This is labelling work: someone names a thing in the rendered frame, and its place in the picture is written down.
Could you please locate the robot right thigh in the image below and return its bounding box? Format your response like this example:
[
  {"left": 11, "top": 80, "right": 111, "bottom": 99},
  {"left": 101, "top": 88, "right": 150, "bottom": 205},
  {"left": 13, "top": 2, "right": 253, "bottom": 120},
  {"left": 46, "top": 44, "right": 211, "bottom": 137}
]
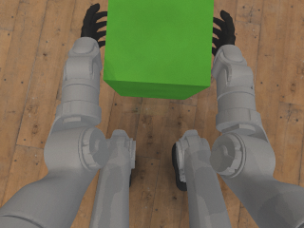
[{"left": 176, "top": 135, "right": 232, "bottom": 228}]

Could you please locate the carton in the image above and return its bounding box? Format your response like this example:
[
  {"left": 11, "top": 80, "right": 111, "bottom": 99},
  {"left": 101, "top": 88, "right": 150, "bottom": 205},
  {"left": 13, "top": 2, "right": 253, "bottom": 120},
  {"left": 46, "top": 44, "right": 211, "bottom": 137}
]
[{"left": 103, "top": 0, "right": 214, "bottom": 100}]

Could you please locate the robot left upper arm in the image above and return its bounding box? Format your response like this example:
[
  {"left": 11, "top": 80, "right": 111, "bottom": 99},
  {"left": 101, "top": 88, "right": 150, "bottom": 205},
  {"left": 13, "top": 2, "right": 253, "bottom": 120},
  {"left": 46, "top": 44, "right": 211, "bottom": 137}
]
[{"left": 0, "top": 125, "right": 110, "bottom": 228}]

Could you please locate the right robot forearm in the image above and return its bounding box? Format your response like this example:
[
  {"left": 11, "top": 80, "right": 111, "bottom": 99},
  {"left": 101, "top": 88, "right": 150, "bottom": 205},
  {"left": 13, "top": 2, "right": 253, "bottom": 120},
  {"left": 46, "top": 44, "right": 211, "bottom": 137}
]
[{"left": 211, "top": 44, "right": 271, "bottom": 145}]

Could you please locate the robot left hand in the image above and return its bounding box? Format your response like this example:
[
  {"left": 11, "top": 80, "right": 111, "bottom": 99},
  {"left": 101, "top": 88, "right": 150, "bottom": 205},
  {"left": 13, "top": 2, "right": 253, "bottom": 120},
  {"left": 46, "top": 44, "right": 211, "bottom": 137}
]
[{"left": 81, "top": 3, "right": 107, "bottom": 48}]

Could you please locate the robot right upper arm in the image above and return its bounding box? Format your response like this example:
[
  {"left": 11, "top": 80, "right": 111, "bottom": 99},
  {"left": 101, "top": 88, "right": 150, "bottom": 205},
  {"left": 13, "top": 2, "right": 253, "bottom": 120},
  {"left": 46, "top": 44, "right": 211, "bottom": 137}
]
[{"left": 209, "top": 132, "right": 304, "bottom": 228}]

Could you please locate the robot right hand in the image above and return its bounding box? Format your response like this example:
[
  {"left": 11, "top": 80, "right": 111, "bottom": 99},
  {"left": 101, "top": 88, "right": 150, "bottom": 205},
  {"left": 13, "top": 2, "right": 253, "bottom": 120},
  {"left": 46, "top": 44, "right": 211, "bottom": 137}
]
[{"left": 212, "top": 10, "right": 236, "bottom": 57}]

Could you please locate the left robot forearm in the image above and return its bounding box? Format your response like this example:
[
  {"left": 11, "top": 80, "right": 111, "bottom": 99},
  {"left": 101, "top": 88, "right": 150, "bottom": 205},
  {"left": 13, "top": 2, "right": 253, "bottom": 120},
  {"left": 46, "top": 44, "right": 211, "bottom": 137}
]
[{"left": 44, "top": 37, "right": 103, "bottom": 160}]

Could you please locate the left robot shin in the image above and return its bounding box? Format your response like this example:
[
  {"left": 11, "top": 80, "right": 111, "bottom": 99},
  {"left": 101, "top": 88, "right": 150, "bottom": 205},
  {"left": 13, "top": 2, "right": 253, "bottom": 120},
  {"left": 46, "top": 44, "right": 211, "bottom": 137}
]
[{"left": 106, "top": 129, "right": 131, "bottom": 175}]

